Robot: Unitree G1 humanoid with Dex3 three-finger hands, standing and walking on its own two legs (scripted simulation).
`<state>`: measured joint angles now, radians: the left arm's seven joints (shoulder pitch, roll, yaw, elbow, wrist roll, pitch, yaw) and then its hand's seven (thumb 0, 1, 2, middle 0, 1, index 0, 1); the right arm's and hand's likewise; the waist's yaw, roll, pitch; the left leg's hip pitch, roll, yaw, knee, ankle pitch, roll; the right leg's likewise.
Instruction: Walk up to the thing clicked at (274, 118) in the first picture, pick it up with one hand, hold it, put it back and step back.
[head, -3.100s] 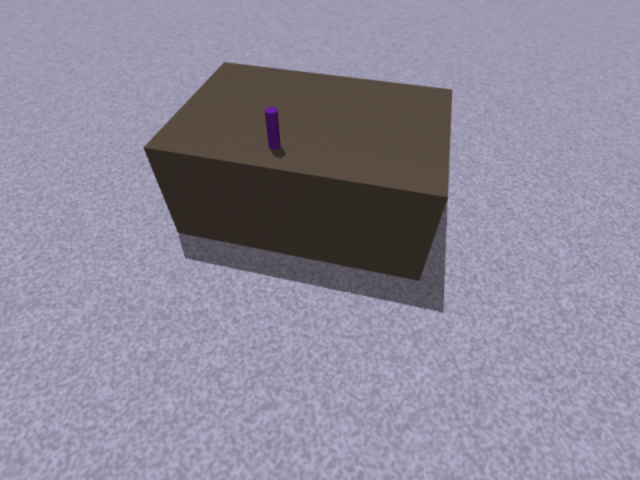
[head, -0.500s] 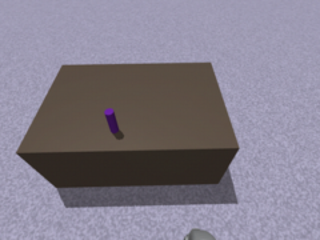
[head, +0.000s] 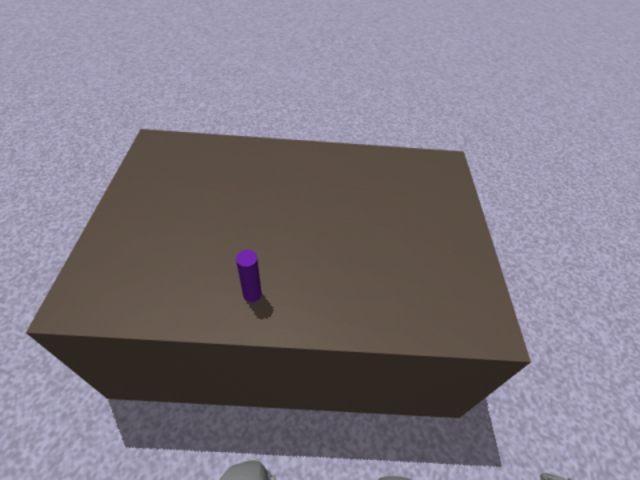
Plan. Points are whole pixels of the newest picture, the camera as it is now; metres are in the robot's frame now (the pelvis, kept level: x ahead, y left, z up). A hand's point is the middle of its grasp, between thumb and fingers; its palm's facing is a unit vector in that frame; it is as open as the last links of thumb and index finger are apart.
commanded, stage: walk up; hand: left
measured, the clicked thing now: (249, 277) +0.53 +0.16 -0.23
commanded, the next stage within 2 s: stand in 1.36 s
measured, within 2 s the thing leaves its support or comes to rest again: neither
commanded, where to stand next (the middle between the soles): +0.10 -0.04 m, yaw +0 degrees
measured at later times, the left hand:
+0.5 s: hand out of the picture +0.12 +0.25 -0.13, palm faces -0.05 -0.94 -0.35, open 7.4 cm
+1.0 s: hand out of the picture +0.13 +0.24 -0.13, palm faces -0.04 -0.95 -0.31, open 7.4 cm
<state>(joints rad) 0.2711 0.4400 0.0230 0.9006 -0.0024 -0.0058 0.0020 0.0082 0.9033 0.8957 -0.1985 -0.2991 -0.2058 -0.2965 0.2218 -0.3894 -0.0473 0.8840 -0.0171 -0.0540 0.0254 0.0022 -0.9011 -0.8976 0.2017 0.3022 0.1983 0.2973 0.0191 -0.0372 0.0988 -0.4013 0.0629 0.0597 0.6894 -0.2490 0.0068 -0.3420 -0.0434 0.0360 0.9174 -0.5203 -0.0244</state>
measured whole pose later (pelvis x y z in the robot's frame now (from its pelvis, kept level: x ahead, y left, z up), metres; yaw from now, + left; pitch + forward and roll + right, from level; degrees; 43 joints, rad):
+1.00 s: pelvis +0.04 -0.01 +0.03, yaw -1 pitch -2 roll +0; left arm 0.07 0.35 0.02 1.15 0.01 0.02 -0.03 0.01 0.90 0.90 -0.20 -0.30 -0.21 -0.30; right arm 0.09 -0.36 0.00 1.17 -0.01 -0.03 0.00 0.00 -0.90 -0.90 0.20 0.30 0.20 0.30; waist -0.01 -0.01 0.05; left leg -0.17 0.07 0.09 0.34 -0.13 -0.03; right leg -0.10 -0.02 -0.05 0.34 -0.21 0.01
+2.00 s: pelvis +0.06 -0.01 +0.03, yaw -1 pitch -2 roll +0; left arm 0.10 0.36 0.00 1.14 0.01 -0.01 -0.01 0.01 0.90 0.90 -0.20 -0.30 -0.21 -0.30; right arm 0.08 -0.34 0.00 1.16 -0.01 -0.01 0.01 0.00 -0.90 -0.90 0.20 0.30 0.20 0.30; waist -0.01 0.00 0.04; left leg -0.12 0.06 0.09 0.30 -0.15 -0.03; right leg -0.05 -0.03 -0.04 0.30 -0.21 0.01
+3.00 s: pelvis +0.06 -0.01 +0.03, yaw -1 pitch -2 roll +0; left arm 0.12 0.36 -0.01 1.13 0.01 -0.01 -0.01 0.01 0.90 0.90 -0.20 -0.30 -0.21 -0.30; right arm 0.10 -0.35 0.00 1.15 -0.01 -0.01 0.01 0.00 -0.90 -0.90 0.20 0.30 0.20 0.30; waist -0.01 0.00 0.04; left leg -0.12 0.06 0.09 0.30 -0.15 -0.03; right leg -0.05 -0.03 -0.04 0.29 -0.21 0.01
